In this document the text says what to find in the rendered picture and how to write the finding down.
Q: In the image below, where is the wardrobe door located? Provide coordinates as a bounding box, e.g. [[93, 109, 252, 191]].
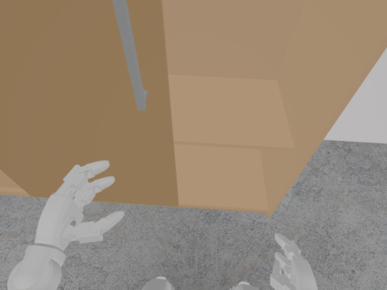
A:
[[0, 0, 179, 207], [0, 170, 21, 189]]

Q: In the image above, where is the robot left hand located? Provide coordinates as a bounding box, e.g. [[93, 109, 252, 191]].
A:
[[34, 160, 125, 251]]

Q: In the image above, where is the robot left forearm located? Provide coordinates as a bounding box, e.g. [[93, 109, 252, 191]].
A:
[[7, 243, 66, 290]]

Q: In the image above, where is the handle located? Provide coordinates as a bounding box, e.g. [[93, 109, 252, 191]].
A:
[[112, 0, 148, 111]]

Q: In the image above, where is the robot right hand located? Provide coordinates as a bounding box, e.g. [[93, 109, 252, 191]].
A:
[[270, 233, 318, 290]]

